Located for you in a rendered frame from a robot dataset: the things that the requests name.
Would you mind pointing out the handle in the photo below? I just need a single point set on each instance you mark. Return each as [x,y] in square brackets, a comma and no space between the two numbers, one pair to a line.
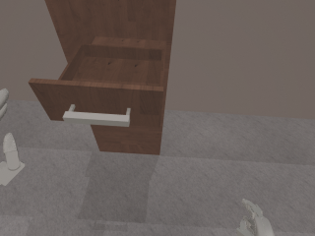
[102,119]

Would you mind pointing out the drawer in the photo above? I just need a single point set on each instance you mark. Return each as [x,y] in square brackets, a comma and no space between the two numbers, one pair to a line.
[107,79]

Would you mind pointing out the cabinet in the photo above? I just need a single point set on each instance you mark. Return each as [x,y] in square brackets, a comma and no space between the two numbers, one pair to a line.
[128,23]

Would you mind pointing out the robot left hand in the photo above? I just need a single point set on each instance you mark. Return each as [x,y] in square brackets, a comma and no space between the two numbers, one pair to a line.
[9,169]

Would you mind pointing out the robot right hand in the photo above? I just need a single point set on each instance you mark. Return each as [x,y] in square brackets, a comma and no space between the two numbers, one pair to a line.
[260,226]

